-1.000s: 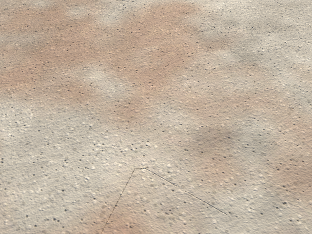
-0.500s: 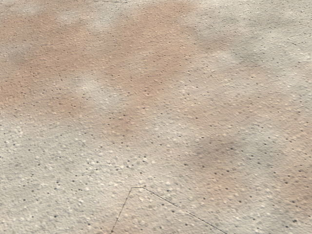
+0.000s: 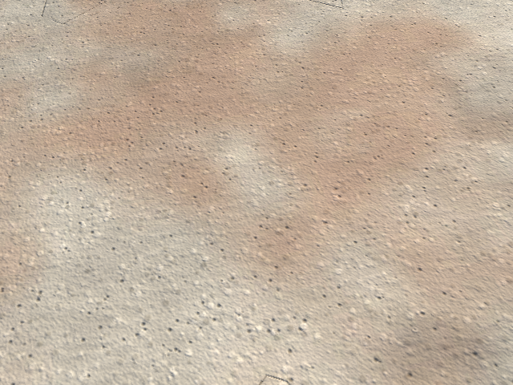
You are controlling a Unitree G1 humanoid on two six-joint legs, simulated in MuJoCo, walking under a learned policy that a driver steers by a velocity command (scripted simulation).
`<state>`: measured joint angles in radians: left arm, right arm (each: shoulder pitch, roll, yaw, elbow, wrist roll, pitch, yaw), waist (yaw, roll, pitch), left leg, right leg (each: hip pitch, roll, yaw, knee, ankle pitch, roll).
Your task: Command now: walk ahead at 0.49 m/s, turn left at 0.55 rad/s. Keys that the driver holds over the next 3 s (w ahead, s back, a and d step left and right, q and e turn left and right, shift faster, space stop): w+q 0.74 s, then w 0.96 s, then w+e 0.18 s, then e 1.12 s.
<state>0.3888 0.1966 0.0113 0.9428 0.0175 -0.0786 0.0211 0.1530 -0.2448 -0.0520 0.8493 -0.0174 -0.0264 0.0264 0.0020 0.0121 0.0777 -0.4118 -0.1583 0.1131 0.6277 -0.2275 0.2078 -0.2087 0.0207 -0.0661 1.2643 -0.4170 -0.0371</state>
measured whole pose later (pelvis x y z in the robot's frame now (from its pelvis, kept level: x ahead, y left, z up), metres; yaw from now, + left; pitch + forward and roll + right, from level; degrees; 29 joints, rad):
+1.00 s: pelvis +0.51 +0.06 +0.02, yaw +32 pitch +2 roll -1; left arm 0.48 0.23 0.02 0.93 0.02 -0.07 0.00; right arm -0.01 -0.22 0.00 0.70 -0.05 -0.03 0.06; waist 0.09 0.01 0.04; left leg -0.47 -0.01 0.06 0.55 -0.17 0.12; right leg 0.07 -0.03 -0.21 0.32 -0.40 0.02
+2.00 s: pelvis +0.94 +0.33 +0.03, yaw +27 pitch +1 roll -1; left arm 0.46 0.20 0.04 0.99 0.01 -0.06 0.00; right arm 0.02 -0.21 -0.01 0.84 -0.02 -0.05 0.01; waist 0.08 0.03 0.06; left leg -0.55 0.05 -0.01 0.61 -0.05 -0.01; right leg -0.03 0.08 0.02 0.31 -0.29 -0.06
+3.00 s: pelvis +0.99 +0.37 +0.03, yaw -9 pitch +1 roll +0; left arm 0.24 0.30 0.08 0.74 0.01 0.05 -0.01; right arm 0.15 -0.26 -0.04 0.73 0.00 0.03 -0.04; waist 0.03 -0.03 0.04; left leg -0.27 -0.06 -0.05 0.55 -0.36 0.01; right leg -0.32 0.15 0.21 0.49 -0.17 -0.05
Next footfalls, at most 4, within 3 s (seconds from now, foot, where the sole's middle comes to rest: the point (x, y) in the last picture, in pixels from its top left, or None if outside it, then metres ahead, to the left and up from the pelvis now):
0.48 right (317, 379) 0.47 -0.09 -0.75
1.02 left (195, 332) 0.59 0.21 -0.75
1.56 right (199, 220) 0.95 0.23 -0.75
2.06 left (114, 189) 1.07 0.52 -0.75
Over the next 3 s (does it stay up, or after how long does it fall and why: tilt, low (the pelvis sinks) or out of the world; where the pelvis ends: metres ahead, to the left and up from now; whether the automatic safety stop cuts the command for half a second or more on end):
stays up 0.99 0.37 0.03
